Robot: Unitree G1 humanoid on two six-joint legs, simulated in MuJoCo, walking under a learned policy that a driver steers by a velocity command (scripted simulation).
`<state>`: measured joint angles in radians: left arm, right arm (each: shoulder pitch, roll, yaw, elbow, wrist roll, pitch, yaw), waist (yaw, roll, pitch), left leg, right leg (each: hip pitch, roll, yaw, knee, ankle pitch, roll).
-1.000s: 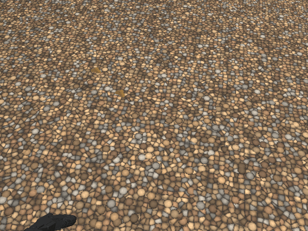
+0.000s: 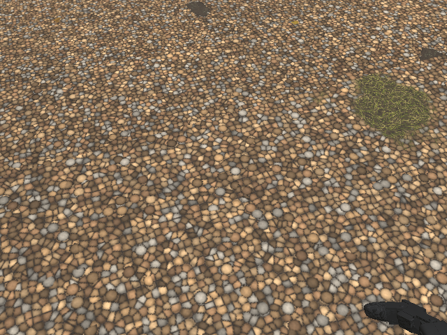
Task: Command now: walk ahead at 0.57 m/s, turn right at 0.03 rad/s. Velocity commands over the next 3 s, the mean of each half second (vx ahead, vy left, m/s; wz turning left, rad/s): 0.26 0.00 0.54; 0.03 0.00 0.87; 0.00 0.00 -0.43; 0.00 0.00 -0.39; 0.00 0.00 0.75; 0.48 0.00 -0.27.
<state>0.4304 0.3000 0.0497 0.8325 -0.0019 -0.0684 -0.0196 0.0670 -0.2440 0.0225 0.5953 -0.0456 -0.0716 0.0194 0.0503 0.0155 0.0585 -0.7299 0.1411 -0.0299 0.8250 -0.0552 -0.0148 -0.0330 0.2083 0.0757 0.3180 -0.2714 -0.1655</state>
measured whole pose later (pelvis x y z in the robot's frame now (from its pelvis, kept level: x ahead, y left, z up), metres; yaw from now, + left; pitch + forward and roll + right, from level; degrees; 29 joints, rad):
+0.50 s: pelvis +0.27 +0.06 +0.00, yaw +19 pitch +2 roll -3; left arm 0.05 0.29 0.04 0.63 0.01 -0.01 0.05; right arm 0.23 -0.32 -0.06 0.62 0.03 0.04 -0.04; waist -0.04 -0.01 0.06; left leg -0.36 -0.22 -0.26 0.44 -0.07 0.11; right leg -0.70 0.04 0.25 0.97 -0.23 0.09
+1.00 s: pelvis +0.39 +0.03 +0.00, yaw +46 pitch +1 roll +0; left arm 0.08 0.23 0.04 0.65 0.02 0.01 0.04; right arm 0.25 -0.36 -0.09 0.59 0.02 0.07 -0.03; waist 0.00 0.04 0.07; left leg -0.56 0.00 -0.11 1.18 -0.41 -0.11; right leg -0.28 0.02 -0.02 0.44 -0.17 -0.03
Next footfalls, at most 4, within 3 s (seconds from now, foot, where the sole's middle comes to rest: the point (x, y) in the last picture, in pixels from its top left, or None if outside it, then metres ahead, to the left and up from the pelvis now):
0.14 left None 0.37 0.11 -0.77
0.76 right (240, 312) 0.53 0.00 -0.77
1.16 left None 0.32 0.16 -0.77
1.56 right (258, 322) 0.50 -0.05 -0.77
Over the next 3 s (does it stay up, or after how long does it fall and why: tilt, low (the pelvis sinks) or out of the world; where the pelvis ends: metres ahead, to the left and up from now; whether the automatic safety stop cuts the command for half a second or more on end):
stays up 0.56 0.13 0.00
